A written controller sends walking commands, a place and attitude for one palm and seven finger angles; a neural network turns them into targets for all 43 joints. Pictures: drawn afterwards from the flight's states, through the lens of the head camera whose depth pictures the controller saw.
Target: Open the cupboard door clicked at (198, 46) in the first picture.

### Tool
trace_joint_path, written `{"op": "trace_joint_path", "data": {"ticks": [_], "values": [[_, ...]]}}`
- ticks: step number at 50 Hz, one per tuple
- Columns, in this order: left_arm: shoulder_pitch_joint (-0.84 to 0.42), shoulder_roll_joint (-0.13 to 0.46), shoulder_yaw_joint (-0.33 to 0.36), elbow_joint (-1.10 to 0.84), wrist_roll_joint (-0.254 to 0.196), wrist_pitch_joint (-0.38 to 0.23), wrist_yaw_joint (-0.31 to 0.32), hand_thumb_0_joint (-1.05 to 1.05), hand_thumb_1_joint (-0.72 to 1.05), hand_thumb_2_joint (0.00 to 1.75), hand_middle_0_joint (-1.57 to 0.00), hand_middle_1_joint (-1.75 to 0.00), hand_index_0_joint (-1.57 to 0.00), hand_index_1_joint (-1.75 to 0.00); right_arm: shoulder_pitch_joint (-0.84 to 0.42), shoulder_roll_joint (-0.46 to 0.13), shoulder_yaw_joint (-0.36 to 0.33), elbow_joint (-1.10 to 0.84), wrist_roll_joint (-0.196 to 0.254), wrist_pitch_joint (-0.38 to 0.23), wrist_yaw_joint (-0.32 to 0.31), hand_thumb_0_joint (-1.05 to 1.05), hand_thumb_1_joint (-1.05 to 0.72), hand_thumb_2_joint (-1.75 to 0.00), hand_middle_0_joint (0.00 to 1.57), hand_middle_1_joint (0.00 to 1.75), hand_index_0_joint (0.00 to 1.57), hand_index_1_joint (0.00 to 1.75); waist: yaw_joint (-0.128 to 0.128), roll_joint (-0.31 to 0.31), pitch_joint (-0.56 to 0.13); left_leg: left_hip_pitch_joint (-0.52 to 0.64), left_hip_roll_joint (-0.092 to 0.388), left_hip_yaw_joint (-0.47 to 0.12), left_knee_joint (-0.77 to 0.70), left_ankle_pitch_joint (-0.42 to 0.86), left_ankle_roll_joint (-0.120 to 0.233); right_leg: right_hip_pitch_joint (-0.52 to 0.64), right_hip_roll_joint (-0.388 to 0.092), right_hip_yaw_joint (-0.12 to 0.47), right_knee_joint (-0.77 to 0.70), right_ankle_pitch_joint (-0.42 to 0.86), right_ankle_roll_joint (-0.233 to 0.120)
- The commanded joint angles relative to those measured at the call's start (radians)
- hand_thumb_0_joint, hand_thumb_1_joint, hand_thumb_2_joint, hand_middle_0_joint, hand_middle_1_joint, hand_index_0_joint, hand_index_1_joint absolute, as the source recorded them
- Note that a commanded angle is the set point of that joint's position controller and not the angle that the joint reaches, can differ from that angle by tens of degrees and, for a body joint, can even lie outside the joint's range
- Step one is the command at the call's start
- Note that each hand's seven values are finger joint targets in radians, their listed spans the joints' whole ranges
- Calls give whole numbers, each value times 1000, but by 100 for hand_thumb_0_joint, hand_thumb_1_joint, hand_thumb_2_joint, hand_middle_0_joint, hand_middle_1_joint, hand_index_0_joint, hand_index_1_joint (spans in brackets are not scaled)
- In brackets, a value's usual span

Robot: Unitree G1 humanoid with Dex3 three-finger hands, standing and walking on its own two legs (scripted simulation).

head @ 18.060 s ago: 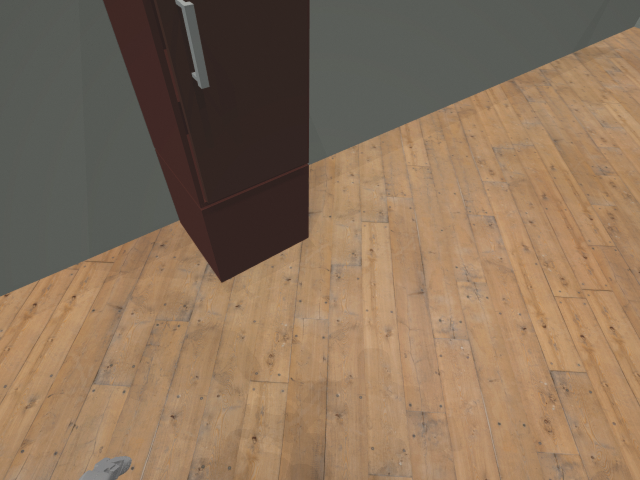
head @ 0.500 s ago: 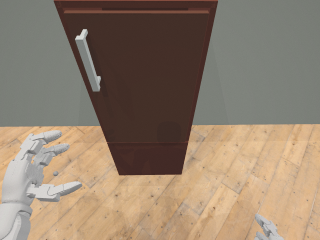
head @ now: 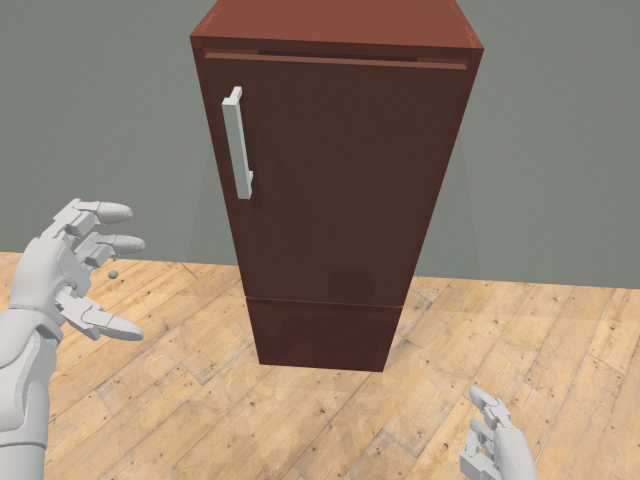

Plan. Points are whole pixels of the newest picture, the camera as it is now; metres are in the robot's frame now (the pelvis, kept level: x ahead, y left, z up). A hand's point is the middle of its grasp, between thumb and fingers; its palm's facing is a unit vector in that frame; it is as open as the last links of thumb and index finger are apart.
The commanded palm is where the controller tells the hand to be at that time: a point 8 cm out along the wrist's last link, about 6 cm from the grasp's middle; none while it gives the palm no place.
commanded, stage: raise the hand with hooked fingers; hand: left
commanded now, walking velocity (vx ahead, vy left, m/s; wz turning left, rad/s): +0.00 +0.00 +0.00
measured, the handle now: (241, 145) +0.56 +0.20 +0.13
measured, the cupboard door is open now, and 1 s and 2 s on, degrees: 0 0 0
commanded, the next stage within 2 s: move the hooked fingers beside the handle in 0.58 s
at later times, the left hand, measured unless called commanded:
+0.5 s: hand (133, 250) +0.30 +0.25 +0.15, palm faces +0.13 -0.99 -0.05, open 14.0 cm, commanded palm +0.27 +0.29 +0.15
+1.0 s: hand (152, 230) +0.34 +0.25 +0.15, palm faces +0.11 -0.99 -0.04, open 14.0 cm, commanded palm +0.32 +0.29 +0.15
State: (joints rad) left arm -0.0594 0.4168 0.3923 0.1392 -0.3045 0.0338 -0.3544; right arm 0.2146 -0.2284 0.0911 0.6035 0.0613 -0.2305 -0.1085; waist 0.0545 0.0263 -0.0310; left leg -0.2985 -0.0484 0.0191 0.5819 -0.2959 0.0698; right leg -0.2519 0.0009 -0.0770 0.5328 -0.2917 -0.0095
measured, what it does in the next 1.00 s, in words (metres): stands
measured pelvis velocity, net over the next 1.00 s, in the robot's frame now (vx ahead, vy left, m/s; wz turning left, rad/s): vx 0.00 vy -0.05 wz -0.01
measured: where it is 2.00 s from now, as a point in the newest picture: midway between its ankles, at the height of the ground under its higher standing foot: outside the picture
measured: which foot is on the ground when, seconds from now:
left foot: down 0.00-1.00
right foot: down 0.00-1.00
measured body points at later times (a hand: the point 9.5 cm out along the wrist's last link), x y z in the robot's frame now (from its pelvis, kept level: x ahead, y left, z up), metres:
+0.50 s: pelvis +0.00 -0.03 +0.01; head +0.00 -0.04 +0.46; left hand +0.29 +0.30 +0.16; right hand +0.17 -0.27 -0.07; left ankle +0.01 +0.07 -0.73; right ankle -0.01 -0.12 -0.73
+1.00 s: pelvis +0.00 -0.05 +0.00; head +0.01 -0.06 +0.45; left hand +0.33 +0.30 +0.15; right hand +0.15 -0.31 -0.09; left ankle +0.01 +0.07 -0.73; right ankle -0.01 -0.12 -0.73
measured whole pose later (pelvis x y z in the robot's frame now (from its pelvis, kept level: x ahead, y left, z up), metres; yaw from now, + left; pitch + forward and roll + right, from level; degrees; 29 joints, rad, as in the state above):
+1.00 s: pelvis +0.00 -0.05 +0.00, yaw -1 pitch +3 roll +0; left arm -0.34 0.53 0.48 0.55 -0.29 -0.01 -0.44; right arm 0.24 -0.29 0.05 0.65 0.08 -0.18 -0.12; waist 0.01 0.03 -0.03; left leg -0.34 0.01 0.00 0.59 -0.30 0.01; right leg -0.30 0.06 -0.09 0.55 -0.30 -0.07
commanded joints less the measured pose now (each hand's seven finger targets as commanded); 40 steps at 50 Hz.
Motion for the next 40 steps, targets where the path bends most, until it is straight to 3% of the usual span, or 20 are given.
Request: {"op": "trace_joint_path", "data": {"ticks": [1, 4, 7, 9, 14, 17, 20, 23, 25, 27, 29, 31, 32, 34, 36, 37, 40], "values": [[-386, 289, 130, -185, -30, -80, -2, 0, -50, 30, -30, -120, -30, -120, -76, -158, -61, -129, 5, -50, -19, 0, -90, -90, 20, 30, 20, 30, -28, 105, -176, 206, 79, -143, -143, 243, -85, -34, 24, 6, -65, 147, -32], [-421, 292, 109, -88, -23, -27, -32, 0, -50, 30, -30, -120, -30, -120, -79, -165, -59, -123, 14, -42, -27, 0, -90, -90, 20, 30, 20, 30, -33, 126, -129, 186, 72, -140, -162, 186, -79, -34, 17, 9, -86, 134, -36], [-326, 241, 72, 0, -28, 30, -68, 0, -50, 30, -30, -120, -30, -120, -70, -173, -65, -136, 19, -33, -21, 0, -90, -90, 20, 30, 20, 30, -23, 41, -136, 163, 65, -128, -152, 210, -67, -8, 18, 9, -94, 158, -36], [-312, 255, 82, -31, -32, 42, -78, 0, -50, 30, -30, -120, -30, -120, -77, -179, -70, -150, 21, -30, -14, 0, -90, -90, 20, 30, 20, 30, -18, 38, -169, 164, 61, -122, -139, 235, -61, -4, 16, 10, -83, 180, -33], [-356, 341, 168, -199, -40, -39, -36, 0, -50, 30, -30, -120, -30, -120, -83, -165, -71, -164, 4, -33, -1, 0, -90, -90, 20, 30, 20, 30, -2, 84, -242, 211, 60, -109, -135, 296, -63, 35, 22, 19, -84, 216, -35], [-353, 368, 207, -215, -34, -88, 3, 0, -50, 30, -30, -120, -30, -120, -68, -163, -73, -145, -3, -35, -2, 0, -90, -90, 20, 30, 20, 30, 0, 72, -237, 207, 60, -90, -133, 306, -56, 54, 23, 26, -92, 234, -32], [-360, 298, 154, -141, -25, -77, 6, 0, -50, 30, -30, -120, -30, -120, -74, -159, -73, -129, 8, -38, -9, 0, -90, -90, 20, 30, 20, 30, -25, 110, -163, 185, 55, -73, -138, 249, -48, 14, 17, 29, -104, 209, -28], [-351, 252, 99, -74, -23, -31, -16, 0, -50, 30, -30, -120, -30, -120, -75, -166, -77, -126, 18, -35, -16, 0, -90, -90, 20, 30, 20, 30, -36, 86, -122, 160, 51, -65, -133, 218, -39, 7, 10, 36, -111, 211, -26], [-353, 262, 97, -85, -23, -10, -30, 0, -50, 30, -30, -120, -30, -120, -78, -168, -79, -134, 19, -34, -19, 0, -90, -90, 20, 30, 20, 30, -34, 83, -160, 166, 46, -59, -121, 223, -33, 20, 6, 44, -109, 227, -21], [-326, 272, 105, -84, -31, -2, -38, 0, -50, 30, -30, -120, -30, -120, -78, -168, -78, -141, 16, -29, -17, 0, -90, -90, 20, 30, 20, 30, -29, 24, -170, 150, 48, -55, -108, 232, -28, 39, 5, 53, -107, 248, -17], [-322, 301, 140, -103, -38, -17, -38, 0, -50, 30, -30, -120, -30, -120, -82, -167, -80, -145, 15, -29, -15, 0, -90, -90, 20, 30, 20, 30, -22, -9, -204, 140, 42, -49, -97, 251, -24, 65, 3, 62, -96, 288, -9], [-337, 317, 167, -134, -45, -44, -28, 0, -50, 30, -30, -120, -30, -120, -89, -160, -79, -146, 13, -30, -11, 0, -90, -90, 20, 30, 20, 30, -18, 4, -229, 139, 39, -43, -91, 259, -25, 80, 0, 68, -90, 305, -5], [-331, 328, 178, -125, -52, -52, -24, 0, -50, 30, -30, -120, -30, -120, -88, -159, -77, -142, 11, -27, -9, 0, -90, -90, 20, 30, 20, 30, -14, -15, -215, 125, 41, -41, -85, 256, -26, 93, -2, 79, -92, 314, -2], [-340, 310, 174, -114, -51, -66, -14, 0, -50, 30, -30, -120, -30, -120, -92, -153, -77, -138, 14, -30, -7, 0, -90, -90, 20, 30, 20, 30, -20, 8, -200, 118, 38, -32, -82, 242, -25, 75, -6, 85, -93, 312, 3], [-391, 338, 180, -55, -36, -64, -7, 0, -50, 30, -30, -120, -30, -120, -81, -158, -76, -121, 16, -23, -12, 0, -90, -90, 20, 30, 20, 30, -34, 21, -165, 89, 38, -30, -77, 207, -25, 55, -13, 103, -101, 279, 10], [-414, 380, 203, -16, -29, -57, -7, 0, -50, 30, -30, -120, -30, -120, -73, -163, -78, -111, 17, -15, -14, 0, -90, -90, 20, 30, 20, 30, -38, 14, -145, 64, 41, -28, -65, 193, -26, 59, -23, 129, -105, 269, 15], [-498, 392, 180, 72, -9, -45, -26, 0, -50, 30, -30, -120, -30, -120, -67, -168, -78, -104, 22, -3, -20, 0, -90, -90, 20, 30, 20, 30, -58, 40, -134, 39, 40, -28, -55, 168, -27, 40, -35, 149, -111, 237, 22]]}}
